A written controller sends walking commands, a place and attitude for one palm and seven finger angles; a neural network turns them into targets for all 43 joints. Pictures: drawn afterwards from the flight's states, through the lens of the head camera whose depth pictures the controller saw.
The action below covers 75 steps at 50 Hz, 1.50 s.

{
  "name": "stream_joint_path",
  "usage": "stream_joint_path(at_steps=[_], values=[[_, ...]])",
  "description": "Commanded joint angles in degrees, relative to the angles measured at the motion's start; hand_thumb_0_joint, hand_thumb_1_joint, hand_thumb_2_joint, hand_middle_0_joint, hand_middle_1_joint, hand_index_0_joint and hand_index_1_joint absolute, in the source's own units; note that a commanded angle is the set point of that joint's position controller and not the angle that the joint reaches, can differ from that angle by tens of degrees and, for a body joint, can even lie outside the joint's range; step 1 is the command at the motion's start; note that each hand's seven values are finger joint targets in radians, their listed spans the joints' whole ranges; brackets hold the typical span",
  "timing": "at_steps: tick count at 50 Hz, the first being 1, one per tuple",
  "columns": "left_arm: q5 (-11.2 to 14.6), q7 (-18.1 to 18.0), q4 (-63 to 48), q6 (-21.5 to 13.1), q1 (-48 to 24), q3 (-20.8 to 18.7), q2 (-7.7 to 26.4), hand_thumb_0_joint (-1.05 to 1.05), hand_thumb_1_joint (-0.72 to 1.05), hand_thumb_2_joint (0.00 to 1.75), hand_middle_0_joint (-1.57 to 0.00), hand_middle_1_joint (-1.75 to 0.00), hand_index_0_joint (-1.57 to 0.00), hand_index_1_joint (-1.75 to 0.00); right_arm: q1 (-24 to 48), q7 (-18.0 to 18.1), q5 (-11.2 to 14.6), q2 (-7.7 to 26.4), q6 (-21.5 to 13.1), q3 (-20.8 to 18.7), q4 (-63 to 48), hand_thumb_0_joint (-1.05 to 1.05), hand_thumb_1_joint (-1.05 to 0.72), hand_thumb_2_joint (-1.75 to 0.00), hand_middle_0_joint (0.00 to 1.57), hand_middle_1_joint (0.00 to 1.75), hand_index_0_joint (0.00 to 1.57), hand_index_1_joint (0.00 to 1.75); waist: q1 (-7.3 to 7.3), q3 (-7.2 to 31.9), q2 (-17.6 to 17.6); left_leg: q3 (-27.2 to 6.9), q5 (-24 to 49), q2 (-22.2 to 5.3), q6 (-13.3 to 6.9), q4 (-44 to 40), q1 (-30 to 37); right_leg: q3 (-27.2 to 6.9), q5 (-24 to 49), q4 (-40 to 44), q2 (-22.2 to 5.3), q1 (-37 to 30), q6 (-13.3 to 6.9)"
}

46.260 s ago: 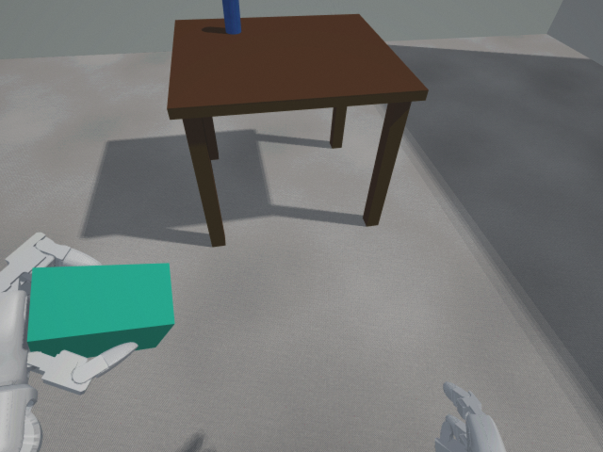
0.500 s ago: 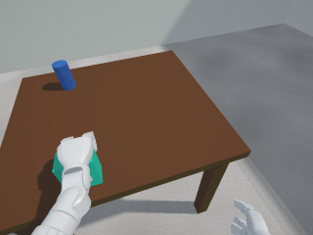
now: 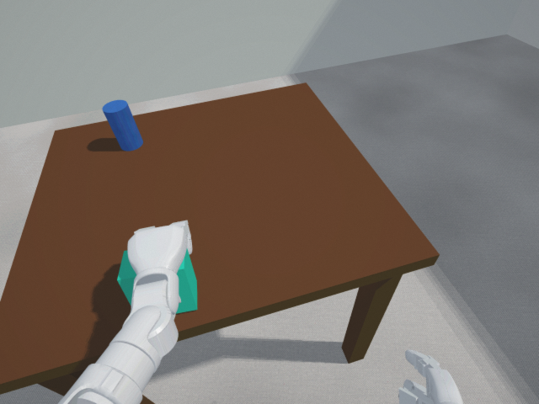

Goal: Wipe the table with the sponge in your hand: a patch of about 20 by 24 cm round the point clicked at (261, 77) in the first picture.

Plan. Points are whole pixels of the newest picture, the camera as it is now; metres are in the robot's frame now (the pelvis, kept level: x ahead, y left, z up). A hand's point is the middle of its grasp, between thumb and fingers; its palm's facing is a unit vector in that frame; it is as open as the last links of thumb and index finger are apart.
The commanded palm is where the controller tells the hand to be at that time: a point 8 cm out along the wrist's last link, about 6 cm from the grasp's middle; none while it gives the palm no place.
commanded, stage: slide across to the third lane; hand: left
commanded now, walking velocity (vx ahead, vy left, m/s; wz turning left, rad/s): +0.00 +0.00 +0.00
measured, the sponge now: (164, 287) +0.31 +0.24 -0.04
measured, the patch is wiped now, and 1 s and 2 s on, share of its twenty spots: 0.70 0.85 0.95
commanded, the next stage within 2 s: wipe forward along the third lane in 0.28 s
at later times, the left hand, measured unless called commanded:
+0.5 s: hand (200, 257) +0.34 +0.17 +0.01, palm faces -0.07 -0.03 -1.00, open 10.6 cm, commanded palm +0.32 +0.16 +0.05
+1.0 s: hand (199, 234) +0.39 +0.19 +0.01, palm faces -0.10 +0.01 -0.99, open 10.6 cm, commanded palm +0.37 +0.19 +0.04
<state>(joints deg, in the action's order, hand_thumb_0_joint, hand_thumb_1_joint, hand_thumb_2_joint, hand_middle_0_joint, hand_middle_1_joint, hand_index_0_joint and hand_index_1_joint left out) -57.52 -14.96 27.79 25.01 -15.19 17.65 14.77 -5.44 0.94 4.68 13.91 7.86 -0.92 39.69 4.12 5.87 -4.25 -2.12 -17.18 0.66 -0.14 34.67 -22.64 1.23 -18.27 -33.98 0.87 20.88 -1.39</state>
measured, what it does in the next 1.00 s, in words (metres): stands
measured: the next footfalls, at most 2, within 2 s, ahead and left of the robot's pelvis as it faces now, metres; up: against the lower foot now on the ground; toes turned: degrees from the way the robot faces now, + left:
none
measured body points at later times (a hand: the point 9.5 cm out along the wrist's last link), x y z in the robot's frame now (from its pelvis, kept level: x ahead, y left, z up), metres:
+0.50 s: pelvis -0.01 -0.01 +0.00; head +0.00 -0.04 +0.45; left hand +0.34 +0.17 +0.07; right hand +0.18 -0.24 -0.11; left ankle +0.00 +0.12 -0.73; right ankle -0.01 -0.11 -0.73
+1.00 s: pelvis -0.02 -0.02 -0.01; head +0.02 -0.04 +0.44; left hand +0.39 +0.18 +0.06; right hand +0.09 -0.28 -0.14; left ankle +0.00 +0.12 -0.73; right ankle -0.01 -0.11 -0.73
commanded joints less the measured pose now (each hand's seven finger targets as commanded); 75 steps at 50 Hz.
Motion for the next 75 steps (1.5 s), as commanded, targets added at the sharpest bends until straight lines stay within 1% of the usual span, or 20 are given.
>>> stream_joint_path(at_steps=[1,2,14,16,17,20,22,25,27,30,32,35,37,40,42,44,47,50,58,75], values=[[1.57,-0.74,-5.47,-2.39,-17.2,1.33,-1.72,0.0,0.1,1.3,-1.2,-1.6,-1.2,-1.6,8.81,0.38,-0.05,6.11,-2.58,-1.81,-7.92,0.0,-0.9,-0.9,0.2,0.3,0.2,0.3,-2.94,10.69,8.61,0.18,10.79,0.56,-2.06,-3.48,7.39,-0.63,15.04,4.94,1.39,-1.8,-2.43],[1.77,-0.97,-4.96,-2.29,-16.85,-1.15,0.24,0.0,0.1,1.3,-1.2,-1.6,-1.2,-1.6,8.88,0.46,-0.17,6.35,-2.49,-1.92,-7.73,0.0,-0.9,-0.9,0.2,0.3,0.2,0.3,-2.07,11.6,8.35,0.03,10.65,0.62,-1.89,-3.75,7.1,-1.01,14.65,5.02,1.61,-2.43,-2.61],[1.87,-2.1,0.11,-1.8,-25.09,5.69,-7.06,0.0,0.1,1.3,-1.2,-1.6,-1.2,-1.6,9.09,-0.51,-0.04,5.43,-1.79,-1.96,-7.2,0.0,-0.9,-0.9,0.2,0.3,0.2,0.3,-3.68,11.29,7.72,0.32,10.28,0.55,-1.95,-3.17,7.1,0.31,14.21,4.61,1.34,-0.52,-2.52],[1.39,-2.58,1.51,-1.37,-23.79,4.5,-6.28,0.0,0.1,1.3,-1.2,-1.6,-1.2,-1.6,9.17,-0.72,-0.16,5.46,-1.49,-2.13,-7.12,0.0,-0.9,-0.9,0.2,0.3,0.2,0.3,-2.96,12.06,7.74,0.75,10.36,0.69,-1.96,-3.19,6.76,-0.13,14.64,4.74,1.26,-1.35,-2.57],[1.45,-2.98,1.73,-1.04,-22.96,0.15,-2.48,0.0,0.1,1.3,-1.2,-1.6,-1.2,-1.6,9.23,-0.59,-0.31,5.9,-1.23,-2.13,-6.96,0.0,-0.9,-0.9,0.2,0.3,0.2,0.3,-1.67,13.33,7.94,0.52,10.58,0.7,-1.75,-3.69,6.35,-0.67,14.97,4.84,1.54,-2.68,-2.84],[1.26,-3.94,3.62,0.26,-24.19,0.44,-2.84,0.0,0.1,1.3,-1.2,-1.6,-1.2,-1.6,9.52,-0.22,-0.3,5.59,-0.78,-1.74,-7.01,0.0,-0.9,-0.9,0.2,0.3,0.2,0.3,-2.56,11.86,10.21,1.64,9.33,1.06,-1.8,-3.77,4.6,-1.13,15.91,5.35,0.9,-3.69,-2.03],[-0.17,-4.48,6.42,1.61,-25.62,-3.51,1.54,0.0,0.1,1.3,-1.2,-1.6,-1.2,-1.6,9.96,0.24,-0.45,6.08,-0.18,-1.49,-6.1,0.0,-0.9,-0.9,0.2,0.3,0.2,0.3,-1.88,10.29,9.42,1.45,7.69,1.2,-1.59,-4.43,3.19,-2.19,13.57,6.15,1.04,-2.71,-2.24],[-0.07,-4.78,8.44,2.06,-29.92,-1.84,0.25,0.0,0.1,1.3,-1.2,-1.6,-1.2,-1.6,9.07,0.74,-0.36,5.6,-0.41,-1.3,-5.81,0.0,-0.9,-0.9,0.2,0.3,0.2,0.3,-3.46,9.6,8.52,2.23,6.36,1.23,-1.86,-4.09,2.99,-1.84,12.51,6.32,0.58,-1.78,-1.72],[-0.26,-4.82,10.71,2.04,-31.18,-6.3,5.2,0.0,0.1,1.3,-1.2,-1.6,-1.2,-1.6,8.85,1.54,-0.63,6.16,-0.26,-1.11,-5.18,0.0,-0.9,-0.9,0.2,0.3,0.2,0.3,-2.87,10.04,8.82,1.88,5.09,1.27,-1.79,-4.34,1.75,-2.89,10.8,6.71,0.64,-1.85,-1.7],[-0.61,-4.49,13.91,1.3,-34.07,-4.59,4.11,0.0,0.1,1.3,-1.2,-1.6,-1.2,-1.6,6.85,2.18,-0.67,6.08,-0.53,-0.99,-4.76,0.0,-0.9,-0.9,0.2,0.3,0.2,0.3,-4.57,10.65,10.03,2.57,4.25,1.19,-1.94,-3.63,0.38,-2.87,10.79,6.27,0.15,-1.42,-1.01],[-1.41,-4.33,16.62,0.95,-31.76,-8.5,7.91,0.0,0.1,1.3,-1.2,-1.6,-1.2,-1.6,6.2,2.37,-0.96,6.67,-0.45,-1.32,-4.34,0.0,-0.9,-0.9,0.2,0.3,0.2,0.3,-3.28,12.58,9.57,2.24,5.33,1.2,-1.77,-3.3,-0.3,-3.64,12.0,5.86,0.38,-2.07,-1.37],[-0.98,-3.92,18.46,0.1,-33.71,-3.61,2.43,0.0,0.1,1.3,-1.2,-1.6,-1.2,-1.6,4.59,2.04,-0.77,6.21,-0.7,-1.41,-4.72,0.0,-0.9,-0.9,0.2,0.3,0.2,0.3,-4.91,12.52,8.95,3.0,5.07,0.91,-1.87,-2.46,-0.93,-2.81,12.71,5.4,0.18,-0.58,-0.99],[-1.38,-3.94,21.06,-0.45,-34.01,-7.87,7.31,0.0,0.1,1.3,-1.2,-1.6,-1.2,-1.6,3.53,2.14,-0.93,6.94,-0.66,-1.55,-4.2,0.0,-0.9,-0.9,0.2,0.3,0.2,0.3,-4.31,13.02,8.55,2.5,5.03,0.87,-1.68,-2.23,-2.23,-3.43,12.26,5.1,0.49,-0.26,-1.32],[-0.93,-4.47,22.11,-2.12,-36.41,-6.84,6.35,0.0,0.1,1.3,-1.2,-1.6,-1.2,-1.6,1.97,2.29,-1.06,6.74,-1.16,-1.74,-4.07,0.0,-0.9,-0.9,0.2,0.3,0.2,0.3,-5.67,13.18,9.87,3.14,4.35,0.82,-2.03,-1.18,-3.94,-3.36,13.09,4.66,0.04,-0.07,-0.63],[-0.51,-4.98,24.19,-2.7,-34.87,-11.18,10.45,0.0,0.1,1.3,-1.2,-1.6,-1.2,-1.6,1.27,2.45,-1.2,7.35,-1.46,-1.96,-3.57,0.0,-0.9,-0.9,0.2,0.3,0.2,0.3,-4.75,13.69,11.47,2.77,4.5,0.66,-1.99,-0.94,-5.34,-3.97,13.6,4.53,0.22,-0.57,-0.7],[-0.24,-5.13,24.25,-3.22,-36.42,-8.61,8.41,0.0,0.1,1.3,-1.2,-1.6,-1.2,-1.6,0.38,2.51,-0.98,7.05,-1.75,-1.87,-3.76,0.0,-0.9,-0.9,0.2,0.3,0.2,0.3,-5.94,13.45,11.54,3.19,3.73,0.7,-2.16,-0.61,-6.09,-3.76,13.18,4.55,-0.03,-0.06,-0.22],[-1.05,-5.47,26.1,-3.45,-38.05,-11.0,11.72,0.0,0.1,1.3,-1.2,-1.6,-1.2,-1.6,-0.67,2.35,-1.0,7.65,-2.11,-2.06,-3.09,0.0,-0.9,-0.9,0.2,0.3,0.2,0.3,-5.72,13.43,9.98,2.77,3.39,0.52,-2.08,-0.72,-6.95,-3.86,11.59,4.3,0.26,1.14,-0.54],[-1.28,-5.71,27.26,-3.62,-39.84,-9.29,10.57,0.0,0.1,1.3,-1.2,-1.6,-1.2,-1.6,-1.98,2.16,-0.91,7.48,-2.51,-2.2,-2.94,0.0,-0.9,-0.9,0.2,0.3,0.2,0.3,-6.88,13.51,9.75,3.27,2.93,0.3,-2.34,-0.12,-7.0,-3.4,10.89,4.38,0.16,2.24,-0.17],[-1.58,-6.21,31.45,-4.16,-45.7,-11.77,16.24,0.0,0.1,1.3,-1.2,-1.6,-1.2,-1.6,-4.53,2.35,-0.91,8.14,-3.41,-1.96,-1.92,0.0,-0.9,-0.9,0.2,0.3,0.2,0.3,-8.15,13.47,8.44,3.04,-0.22,0.17,-2.51,0.34,-9.61,-3.28,4.91,4.43,0.36,4.98,0.19],[-2.67,-5.99,37.68,-4.44,-53.55,-11.53,16.7,0.0,0.1,1.3,-1.2,-1.6,-1.2,-1.6,-10.67,0.98,-1.66,8.57,-4.84,-2.4,-0.39,0.0,-0.9,-0.9,0.2,0.3,0.2,0.3,-10.71,18.76,5.37,2.84,4.44,-0.77,-2.64,3.6,-10.06,-1.38,11.36,1.12,1.29,8.48,0.12]])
